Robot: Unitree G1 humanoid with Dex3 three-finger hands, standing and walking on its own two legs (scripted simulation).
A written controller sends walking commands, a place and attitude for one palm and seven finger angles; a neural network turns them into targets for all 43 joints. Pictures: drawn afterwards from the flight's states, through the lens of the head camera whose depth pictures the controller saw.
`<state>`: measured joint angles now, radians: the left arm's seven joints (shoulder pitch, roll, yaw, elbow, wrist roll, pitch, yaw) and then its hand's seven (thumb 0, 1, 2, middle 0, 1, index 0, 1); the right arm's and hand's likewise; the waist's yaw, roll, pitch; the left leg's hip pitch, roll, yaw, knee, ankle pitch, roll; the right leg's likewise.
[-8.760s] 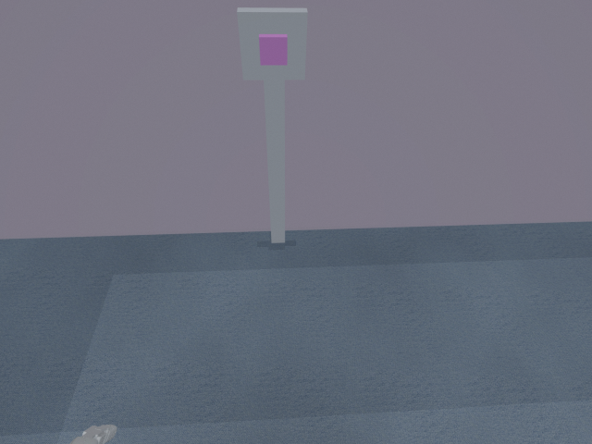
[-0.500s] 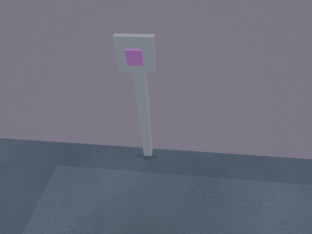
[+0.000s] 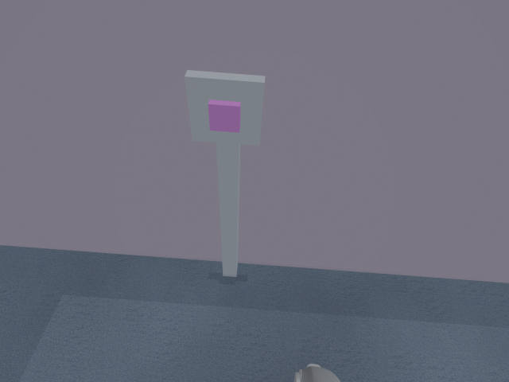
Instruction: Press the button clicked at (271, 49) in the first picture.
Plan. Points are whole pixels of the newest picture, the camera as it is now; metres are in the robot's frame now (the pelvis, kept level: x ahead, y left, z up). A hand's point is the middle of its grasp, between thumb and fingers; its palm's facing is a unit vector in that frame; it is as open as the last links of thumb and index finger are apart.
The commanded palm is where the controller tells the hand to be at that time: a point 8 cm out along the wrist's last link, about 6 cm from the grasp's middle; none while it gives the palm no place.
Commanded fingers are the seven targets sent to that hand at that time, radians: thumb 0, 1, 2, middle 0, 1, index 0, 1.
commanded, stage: take the last steps up to it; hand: left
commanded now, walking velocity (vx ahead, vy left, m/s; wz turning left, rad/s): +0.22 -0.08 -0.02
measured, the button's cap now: (225, 115) +0.65 +0.10 +0.07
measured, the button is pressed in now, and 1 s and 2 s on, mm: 0 0 0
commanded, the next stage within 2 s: come to a stop and stand still in 0.14 s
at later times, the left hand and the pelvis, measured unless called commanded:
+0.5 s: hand (185, 358) +0.21 +0.14 -0.18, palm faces +0.05 -0.97 -0.23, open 7.2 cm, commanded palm none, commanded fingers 0.00 0.90 0.90 -0.20 -0.30 -0.20 -0.30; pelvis +0.14 -0.05 -0.01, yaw +1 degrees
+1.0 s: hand out of the picture +0.11 +0.15 -0.18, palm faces +0.00 -0.97 -0.22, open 7.4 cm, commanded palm none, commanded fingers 0.00 0.90 0.90 -0.20 -0.30 -0.20 -0.30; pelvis +0.10 -0.05 +0.00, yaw -1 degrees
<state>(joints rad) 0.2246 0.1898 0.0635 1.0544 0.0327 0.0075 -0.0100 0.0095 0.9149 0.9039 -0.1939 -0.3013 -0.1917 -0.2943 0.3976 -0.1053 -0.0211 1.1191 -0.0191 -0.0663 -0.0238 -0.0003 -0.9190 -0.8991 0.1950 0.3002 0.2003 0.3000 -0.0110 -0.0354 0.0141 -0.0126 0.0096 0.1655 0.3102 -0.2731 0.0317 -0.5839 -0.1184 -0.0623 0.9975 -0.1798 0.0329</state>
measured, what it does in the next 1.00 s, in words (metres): walks ahead: right foot, then left foot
